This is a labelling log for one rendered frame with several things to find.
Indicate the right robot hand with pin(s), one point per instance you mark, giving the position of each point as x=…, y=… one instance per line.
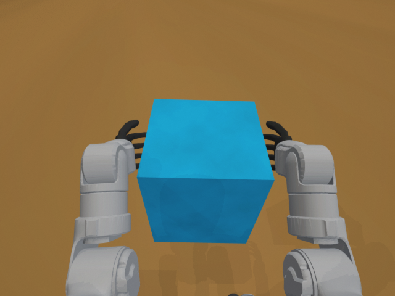
x=277, y=139

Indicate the left robot upper arm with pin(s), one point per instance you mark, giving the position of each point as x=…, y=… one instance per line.
x=104, y=271

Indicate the carton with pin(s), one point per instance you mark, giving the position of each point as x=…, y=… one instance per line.
x=204, y=173

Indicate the left robot forearm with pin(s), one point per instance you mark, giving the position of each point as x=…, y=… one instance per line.
x=104, y=213

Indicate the left robot hand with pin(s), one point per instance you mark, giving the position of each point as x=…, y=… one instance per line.
x=122, y=134

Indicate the right robot upper arm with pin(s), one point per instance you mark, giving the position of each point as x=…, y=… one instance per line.
x=320, y=272

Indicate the right robot forearm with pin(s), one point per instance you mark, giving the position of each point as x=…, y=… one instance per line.
x=313, y=204

